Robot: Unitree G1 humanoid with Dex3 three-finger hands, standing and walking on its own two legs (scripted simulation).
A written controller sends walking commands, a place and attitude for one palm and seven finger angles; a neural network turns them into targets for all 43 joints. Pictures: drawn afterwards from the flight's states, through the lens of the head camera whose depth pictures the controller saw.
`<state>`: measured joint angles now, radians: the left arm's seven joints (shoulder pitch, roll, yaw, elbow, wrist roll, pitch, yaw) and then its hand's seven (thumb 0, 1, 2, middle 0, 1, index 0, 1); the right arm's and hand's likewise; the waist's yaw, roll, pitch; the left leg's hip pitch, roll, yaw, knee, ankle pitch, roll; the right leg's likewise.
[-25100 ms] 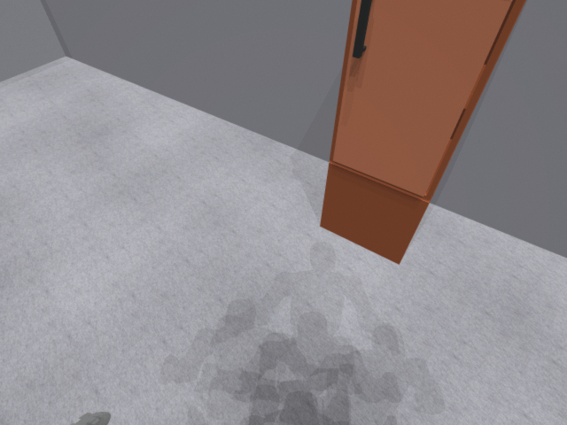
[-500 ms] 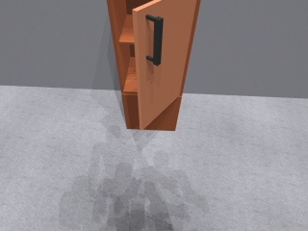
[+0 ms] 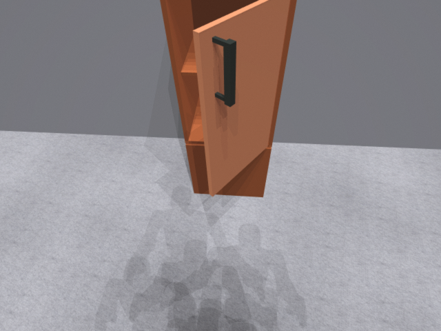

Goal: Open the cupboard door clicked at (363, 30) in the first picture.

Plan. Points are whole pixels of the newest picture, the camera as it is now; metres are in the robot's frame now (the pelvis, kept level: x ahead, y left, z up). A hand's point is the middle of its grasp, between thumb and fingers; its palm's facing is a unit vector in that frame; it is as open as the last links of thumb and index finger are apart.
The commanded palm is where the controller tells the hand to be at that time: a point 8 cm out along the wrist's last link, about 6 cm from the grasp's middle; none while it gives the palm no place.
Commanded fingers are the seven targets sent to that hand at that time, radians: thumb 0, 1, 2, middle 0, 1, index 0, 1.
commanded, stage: let the arm hang, fingers relaxed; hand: left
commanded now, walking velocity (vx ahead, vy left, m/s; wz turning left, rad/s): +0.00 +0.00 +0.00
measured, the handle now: (223, 72) +0.63 +0.03 +0.14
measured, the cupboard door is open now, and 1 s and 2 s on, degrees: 53 53 53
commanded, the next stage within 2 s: look to check the result in 0.28 s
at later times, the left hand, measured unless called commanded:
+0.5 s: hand out of the picture +0.11 +0.22 -0.15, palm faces -0.02 -0.94 -0.34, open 7.4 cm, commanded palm none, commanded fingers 0.00 0.90 0.90 -0.20 -0.30 -0.20 -0.30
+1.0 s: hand out of the picture +0.12 +0.21 -0.15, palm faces -0.02 -0.94 -0.34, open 7.4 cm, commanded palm none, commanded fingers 0.00 0.90 0.90 -0.20 -0.30 -0.20 -0.30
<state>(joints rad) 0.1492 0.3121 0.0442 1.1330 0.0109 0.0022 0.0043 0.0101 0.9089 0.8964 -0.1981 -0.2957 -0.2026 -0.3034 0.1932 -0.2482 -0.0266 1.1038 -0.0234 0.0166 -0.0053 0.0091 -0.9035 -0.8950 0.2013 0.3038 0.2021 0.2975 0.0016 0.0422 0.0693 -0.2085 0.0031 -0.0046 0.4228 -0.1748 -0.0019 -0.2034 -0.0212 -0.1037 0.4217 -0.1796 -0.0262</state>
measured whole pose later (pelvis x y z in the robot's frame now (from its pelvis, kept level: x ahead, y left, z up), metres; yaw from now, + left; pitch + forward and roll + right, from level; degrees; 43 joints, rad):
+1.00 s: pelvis +0.04 -0.03 +0.01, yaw -2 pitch -2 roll +0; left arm 0.10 0.30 0.02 1.13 0.01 -0.02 0.01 0.01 0.91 0.90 -0.20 -0.30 -0.21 -0.30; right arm 0.12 -0.32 -0.02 1.12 -0.02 0.02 -0.02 0.01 -0.90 -0.90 0.20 0.30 0.20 0.30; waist 0.00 0.04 0.07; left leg -0.09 0.05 0.01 0.30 -0.18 -0.05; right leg -0.10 0.03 -0.09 0.31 -0.19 -0.06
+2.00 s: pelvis +0.01 -0.04 -0.01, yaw -31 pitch +0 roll -1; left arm 0.13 0.26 0.09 0.88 0.01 0.06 -0.05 0.01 0.91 0.90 -0.20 -0.30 -0.20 -0.30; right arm 0.18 -0.22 -0.04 0.88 -0.04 0.03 -0.03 0.01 -0.90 -0.89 0.20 0.30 0.20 0.30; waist 0.03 0.02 0.11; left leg -0.25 0.17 0.10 0.59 -0.32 -0.08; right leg -0.35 0.00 -0.07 0.74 -0.39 0.03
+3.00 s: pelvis +0.13 -0.23 -0.02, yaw -67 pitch +1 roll -2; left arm 0.23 0.19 0.07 1.01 0.02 -0.01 -0.04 0.01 0.91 0.90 -0.20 -0.30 -0.21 -0.30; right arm 0.19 -0.20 -0.04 0.90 -0.04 -0.06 0.01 0.01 -0.91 -0.90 0.20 0.30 0.20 0.30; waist -0.02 -0.02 0.07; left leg -0.40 0.11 0.10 0.61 -0.23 -0.02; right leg -0.23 0.02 0.03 0.64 -0.42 -0.01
